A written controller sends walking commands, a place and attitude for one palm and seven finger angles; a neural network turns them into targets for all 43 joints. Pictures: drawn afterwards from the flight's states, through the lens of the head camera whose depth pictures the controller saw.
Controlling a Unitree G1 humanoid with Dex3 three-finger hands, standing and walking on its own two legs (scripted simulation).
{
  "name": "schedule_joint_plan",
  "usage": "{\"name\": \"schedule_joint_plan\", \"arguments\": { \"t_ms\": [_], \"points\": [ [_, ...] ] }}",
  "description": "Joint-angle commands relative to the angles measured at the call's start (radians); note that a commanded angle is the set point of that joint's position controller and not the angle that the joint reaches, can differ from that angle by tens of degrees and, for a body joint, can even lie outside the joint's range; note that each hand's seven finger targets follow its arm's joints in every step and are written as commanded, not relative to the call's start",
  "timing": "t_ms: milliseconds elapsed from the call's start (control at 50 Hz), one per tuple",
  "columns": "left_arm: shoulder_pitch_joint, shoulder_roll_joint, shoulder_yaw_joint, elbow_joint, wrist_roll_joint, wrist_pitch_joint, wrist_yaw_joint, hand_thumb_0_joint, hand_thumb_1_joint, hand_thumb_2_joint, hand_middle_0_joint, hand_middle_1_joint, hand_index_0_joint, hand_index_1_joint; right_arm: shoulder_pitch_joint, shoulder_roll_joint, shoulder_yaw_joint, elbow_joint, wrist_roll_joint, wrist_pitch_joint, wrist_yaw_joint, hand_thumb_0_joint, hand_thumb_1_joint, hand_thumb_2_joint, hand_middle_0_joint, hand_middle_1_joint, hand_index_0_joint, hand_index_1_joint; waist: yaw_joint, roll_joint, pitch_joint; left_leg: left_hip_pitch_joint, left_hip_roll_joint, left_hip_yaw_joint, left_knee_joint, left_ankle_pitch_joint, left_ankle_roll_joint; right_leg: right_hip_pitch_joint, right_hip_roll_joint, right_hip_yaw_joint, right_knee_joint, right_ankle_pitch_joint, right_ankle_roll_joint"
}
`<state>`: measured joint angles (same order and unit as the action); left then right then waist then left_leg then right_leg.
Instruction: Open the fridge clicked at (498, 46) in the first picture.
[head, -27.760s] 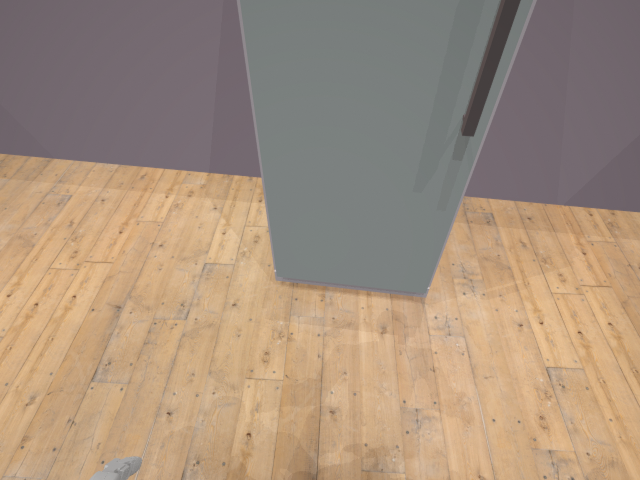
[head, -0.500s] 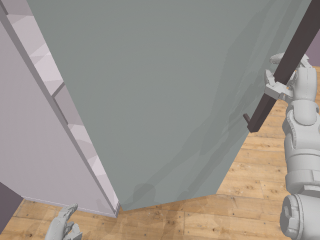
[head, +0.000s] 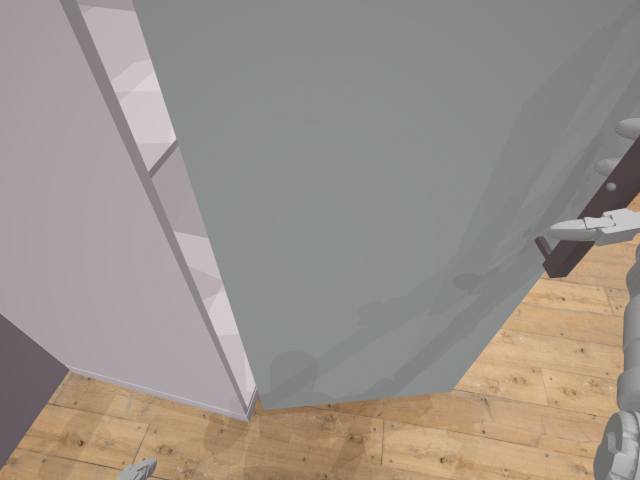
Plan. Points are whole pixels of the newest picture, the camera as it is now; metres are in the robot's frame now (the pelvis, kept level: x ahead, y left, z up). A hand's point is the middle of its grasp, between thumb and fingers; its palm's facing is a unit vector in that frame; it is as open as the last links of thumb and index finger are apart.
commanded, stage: loosen the grip on the handle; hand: right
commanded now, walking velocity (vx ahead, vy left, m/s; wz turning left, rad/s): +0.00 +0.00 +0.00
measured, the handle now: out of the picture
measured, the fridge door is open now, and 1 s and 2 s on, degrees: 70 69 69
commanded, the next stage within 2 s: slip the hand off the handle in 0.04 s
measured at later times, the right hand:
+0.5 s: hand out of the picture +0.41 -0.34 +0.19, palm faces +0.41 +0.90 -0.16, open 14.7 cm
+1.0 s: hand out of the picture +0.38 -0.37 +0.18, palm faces +0.39 +0.91 -0.15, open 14.7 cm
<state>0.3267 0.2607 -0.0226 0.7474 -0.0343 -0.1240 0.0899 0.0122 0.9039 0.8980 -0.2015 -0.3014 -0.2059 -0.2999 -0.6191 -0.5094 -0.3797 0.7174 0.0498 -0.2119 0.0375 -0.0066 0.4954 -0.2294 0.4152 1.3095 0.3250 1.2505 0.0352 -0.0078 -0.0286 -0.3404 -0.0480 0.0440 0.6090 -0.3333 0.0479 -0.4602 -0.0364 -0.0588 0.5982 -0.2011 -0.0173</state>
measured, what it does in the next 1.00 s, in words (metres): stands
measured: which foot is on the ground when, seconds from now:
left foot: down 0.00-1.00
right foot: down 0.00-1.00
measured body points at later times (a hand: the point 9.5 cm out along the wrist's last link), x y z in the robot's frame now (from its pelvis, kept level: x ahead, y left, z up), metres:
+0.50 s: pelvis +0.04 -0.01 +0.00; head +0.07 +0.00 +0.45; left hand +0.19 +0.26 -0.10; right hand +0.38 -0.39 +0.20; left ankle -0.01 +0.09 -0.73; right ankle +0.07 -0.11 -0.73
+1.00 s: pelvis +0.03 -0.03 +0.00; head +0.04 -0.03 +0.45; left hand +0.11 +0.25 -0.10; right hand +0.36 -0.42 +0.19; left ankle -0.01 +0.09 -0.73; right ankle +0.07 -0.11 -0.73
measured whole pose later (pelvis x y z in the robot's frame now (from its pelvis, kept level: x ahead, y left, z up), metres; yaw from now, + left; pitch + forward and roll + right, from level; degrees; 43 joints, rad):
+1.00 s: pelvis +0.03 -0.03 +0.00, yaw +1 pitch +5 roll +1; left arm 0.34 0.27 -0.02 0.68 -0.05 -0.03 0.13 0.01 0.90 0.90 -0.20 -0.30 -0.21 -0.30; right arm -0.37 -0.61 -0.57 0.58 0.17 -0.15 0.22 -0.01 0.55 -0.20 0.25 1.15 0.26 1.15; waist 0.03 -0.02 -0.06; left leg -0.31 -0.03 0.02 0.56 -0.34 0.01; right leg -0.45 -0.02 -0.08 0.60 -0.24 -0.05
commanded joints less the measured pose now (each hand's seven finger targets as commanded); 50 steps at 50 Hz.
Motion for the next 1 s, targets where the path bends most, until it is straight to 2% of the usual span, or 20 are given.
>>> {"name": "schedule_joint_plan", "arguments": {
  "t_ms": [0, 60, 100, 120, 200, 280, 400, 420, 440, 460, 560, 620, 640, 680, 720, 780, 820, 900, 920, 980],
  "points": [
    [-0.076, 0.152, 0.053, -0.154, -0.006, -0.058, 0.016, 0.0, 0.9, 0.9, -0.2, -0.3, -0.2, -0.3, -0.383, -0.323, -0.099, -0.306, 0.049, -0.026, -0.001, 0.0, 0.55, -0.2, 0.25, 1.15, 0.25, 1.15, -0.029, -0.063, -0.277, -0.015, 0.043, -0.08, -0.156, 0.133, -0.036, 0.24, 0.022, 0.037, -0.047, 0.044, -0.039],
    [-0.063, 0.155, 0.058, -0.156, -0.007, -0.049, 0.017, 0.0, 0.9, 0.9, -0.2, -0.3, -0.2, -0.3, -0.294, -0.341, -0.142, -0.31, 0.064, 0.011, 0.003, 0.0, 0.55, -0.2, 0.25, 1.15, 0.25, 1.15, -0.038, -0.009, -0.285, 0.026, 0.049, -0.079, -0.134, 0.296, -0.051, 0.224, 0.026, 0.021, -0.03, 0.132, -0.041],
    [-0.067, 0.152, 0.061, -0.164, -0.01, -0.042, 0.017, 0.0, 0.9, 0.9, -0.2, -0.3, -0.2, -0.3, -0.271, -0.326, -0.132, -0.346, 0.063, 0.029, 0.012, 0.0, 0.55, -0.2, 0.25, 1.15, 0.25, 1.15, -0.034, -0.015, -0.296, 0.032, 0.05, -0.072, -0.12, 0.364, -0.054, 0.239, 0.03, 0.015, -0.026, 0.176, -0.041],
    [-0.058, 0.161, 0.059, -0.147, -0.006, -0.034, 0.021, 0.0, 0.9, 0.9, -0.2, -0.3, -0.2, -0.3, -0.31, -0.355, -0.148, -0.317, 0.056, 0.029, 0.006, 0.0, 0.55, -0.2, 0.25, 1.15, 0.25, 1.15, -0.021, -0.009, -0.262, 0.021, 0.052, -0.071, -0.114, 0.379, -0.058, 0.222, 0.031, 0.017, -0.019, 0.173, -0.042],
    [-0.052, 0.156, 0.07, -0.175, -0.005, -0.016, 0.015, 0.0, 0.9, 0.9, -0.2, -0.3, -0.2, -0.3, -0.238, -0.386, -0.184, -0.401, 0.05, 0.028, 0.034, 0.0, 0.55, -0.2, 0.25, 1.15, 0.25, 1.15, -0.037, -0.043, -0.385, 0.074, 0.051, -0.068, -0.08, 0.534, -0.06, 0.283, 0.034, 0.009, -0.001, 0.296, -0.041],
    [-0.056, 0.154, 0.074, -0.186, -0.009, 0.003, 0.013, 0.0, 0.9, 0.9, -0.2, -0.3, -0.2, -0.3, -0.159, -0.38, -0.204, -0.452, 0.078, 0.027, 0.072, 0.0, 0.55, -0.2, 0.25, 1.15, 0.25, 1.15, -0.042, -0.065, -0.409, 0.085, 0.044, -0.056, -0.065, 0.618, -0.059, 0.325, 0.031, 0.013, 0.013, 0.381, -0.038],
    [-0.069, 0.162, 0.069, -0.184, -0.024, 0.028, 0.033, 0.0, 0.9, 0.9, -0.2, -0.3, -0.2, -0.3, -0.187, -0.372, -0.176, -0.39, 0.104, 0.089, 0.126, 0.0, 0.55, -0.2, 0.25, 1.15, 0.25, 1.15, -0.012, -0.059, -0.298, 0.003, 0.037, -0.038, -0.098, 0.491, -0.05, 0.315, 0.025, 0.028, -0.004, 0.333, -0.036],
    [-0.069, 0.16, 0.065, -0.174, -0.025, 0.032, 0.038, 0.0, 0.9, 0.9, -0.2, -0.3, -0.2, -0.3, -0.204, -0.375, -0.175, -0.393, 0.102, 0.085, 0.118, 0.0, 0.55, -0.2, 0.25, 1.15, 0.25, 1.15, -0.014, -0.087, -0.262, -0.012, 0.037, -0.036, -0.103, 0.455, -0.044, 0.31, 0.025, 0.032, -0.007, 0.314, -0.036],
    [-0.064, 0.161, 0.065, -0.176, -0.022, 0.031, 0.037, 0.0, 0.9, 0.9, -0.2, -0.3, -0.2, -0.3, -0.206, -0.363, -0.162, -0.364, 0.102, 0.091, 0.125, 0.0, 0.55, -0.2, 0.25, 1.15, 0.25, 1.15, -0.005, -0.08, -0.273, -0.027, 0.036, -0.036, -0.107, 0.442, -0.044, 0.318, 0.024, 0.035, -0.004, 0.311, -0.036],
    [-0.056, 0.168, 0.066, -0.174, -0.019, 0.032, 0.04, 0.0, 0.9, 0.9, -0.2, -0.3, -0.2, -0.3, -0.237, -0.414, -0.193, -0.37, 0.097, 0.085, 0.127, 0.0, 0.55, -0.2, 0.25, 1.15, 0.25, 1.15, -0.007, -0.066, -0.292, -0.024, 0.033, -0.034, -0.105, 0.437, -0.042, 0.324, 0.022, 0.044, -0.004, 0.321, -0.036],
    [-0.045, 0.167, 0.061, -0.163, -0.011, 0.033, 0.046, 0.0, 0.9, 0.9, -0.2, -0.3, -0.2, -0.3, -0.32, -0.423, -0.164, -0.352, 0.079, 0.024, 0.134, 0.0, 0.55, -0.2, 0.25, 1.15, 0.25, 1.15, 0.006, -0.115, -0.34, -0.062, 0.027, -0.033, -0.103, 0.351, -0.032, 0.374, 0.017, 0.068, 0.0, 0.315, -0.033],
    [-0.038, 0.172, 0.058, -0.147, -0.008, 0.039, 0.048, 0.0, 0.9, 0.9, -0.2, -0.3, -0.2, -0.3, -0.3, -0.466, -0.204, -0.28, 0.08, -0.004, 0.139, 0.0, 0.55, -0.2, 0.25, 1.15, 0.25, 1.15, -0.009, -0.107, -0.321, -0.056, 0.028, -0.031, -0.102, 0.319, -0.027, 0.35, 0.014, 0.078, -0.007, 0.285, -0.031],
    [-0.036, 0.171, 0.057, -0.153, -0.01, 0.039, 0.046, 0.0, 0.9, 0.9, -0.2, -0.3, -0.2, -0.3, -0.296, -0.443, -0.184, -0.242, 0.082, 0.0, 0.149, 0.0, 0.55, -0.2, 0.25, 1.15, 0.25, 1.15, -0.001, -0.101, -0.329, -0.067, 0.028, -0.029, -0.107, 0.306, -0.03, 0.348, 0.015, 0.076, -0.007, 0.274, -0.031],
    [-0.034, 0.178, 0.057, -0.152, -0.012, 0.039, 0.048, 0.0, 0.9, 0.9, -0.2, -0.3, -0.2, -0.3, -0.322, -0.485, -0.204, -0.209, 0.082, 0.004, 0.167, 0.0, 0.55, -0.2, 0.25, 1.15, 0.25, 1.15, -0.003, -0.107, -0.328, -0.074, 0.028, -0.028, -0.11, 0.284, -0.03, 0.34, 0.013, 0.08, -0.013, 0.259, -0.03],
    [-0.031, 0.178, 0.054, -0.155, -0.012, 0.044, 0.048, 0.0, 0.9, 0.9, -0.2, -0.3, -0.2, -0.3, -0.267, -0.497, -0.223, -0.182, 0.082, 0.008, 0.167, 0.0, 0.55, -0.2, 0.25, 1.15, 0.25, 1.15, -0.024, -0.115, -0.302, -0.06, 0.029, -0.029, -0.115, 0.266, -0.026, 0.31, 0.014, 0.08, -0.023, 0.229, -0.031],
    [-0.039, 0.178, 0.062, -0.196, -0.012, 0.043, 0.039, 0.0, 0.9, 0.9, -0.2, -0.3, -0.2, -0.3, -0.177, -0.49, -0.229, -0.26, 0.09, 0.006, 0.182, 0.0, 0.55, -0.2, 0.25, 1.15, 0.25, 1.15, -0.042, -0.112, -0.361, -0.043, 0.022, -0.021, -0.112, 0.272, -0.025, 0.346, 0.01, 0.085, -0.027, 0.267, -0.031],
    [-0.045, 0.173, 0.061, -0.207, -0.011, 0.045, 0.036, 0.0, 0.9, 0.9, -0.2, -0.3, -0.2, -0.3, -0.083, -0.483, -0.257, -0.314, 0.106, -0.004, 0.17, 0.0, 0.55, -0.2, 0.25, 1.15, 0.25, 1.15, -0.062, -0.112, -0.349, -0.022, 0.019, -0.018, -0.114, 0.265, -0.021, 0.343, 0.008, 0.088, -0.037, 0.263, -0.03],
    [-0.069, 0.174, 0.06, -0.217, -0.02, 0.037, 0.042, 0.0, 0.9, 0.9, -0.2, -0.3, -0.2, -0.3, -0.045, -0.469, -0.283, -0.352, 0.149, 0.003, 0.177, 0.0, 0.55, -0.2, 0.25, 1.15, 0.25, 1.15, -0.049, -0.06, -0.269, -0.048, 0.016, -0.015, -0.134, 0.204, -0.032, 0.295, 0.005, 0.081, -0.058, 0.174, -0.034],
    [-0.072, 0.174, 0.056, -0.204, -0.021, 0.036, 0.047, 0.0, 0.9, 0.9, -0.2, -0.3, -0.2, -0.3, -0.051, -0.478, -0.29, -0.349, 0.148, 0.005, 0.167, 0.0, 0.55, -0.2, 0.25, 1.15, 0.25, 1.15, -0.051, -0.068, -0.227, -0.059, 0.019, -0.019, -0.142, 0.168, -0.03, 0.279, 0.003, 0.082, -0.067, 0.125, -0.034],
    [-0.09, 0.17, 0.053, -0.222, -0.018, 0.019, 0.056, 0.0, 0.9, 0.9, -0.2, -0.3, -0.2, -0.3, -0.083, -0.482, -0.273, -0.436, 0.135, 0.011, 0.168, 0.0, 0.55, -0.2, 0.25, 1.15, 0.25, 1.15, -0.044, -0.127, -0.255, -0.074, 0.018, -0.018, -0.141, 0.119, -0.028, 0.31, 0.004, 0.095, -0.083, 0.092, -0.034]
  ]
}}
